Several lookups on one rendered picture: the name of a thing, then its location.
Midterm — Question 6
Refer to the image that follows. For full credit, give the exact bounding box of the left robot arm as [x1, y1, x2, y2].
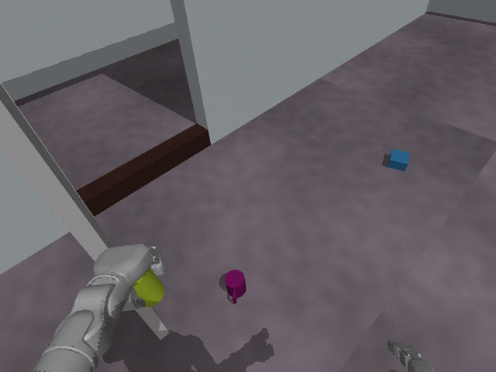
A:
[32, 272, 130, 372]

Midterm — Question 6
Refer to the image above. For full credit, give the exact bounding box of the right robot hand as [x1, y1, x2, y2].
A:
[387, 339, 435, 372]

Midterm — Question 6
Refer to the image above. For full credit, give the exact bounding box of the left robot hand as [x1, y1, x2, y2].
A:
[93, 243, 165, 312]

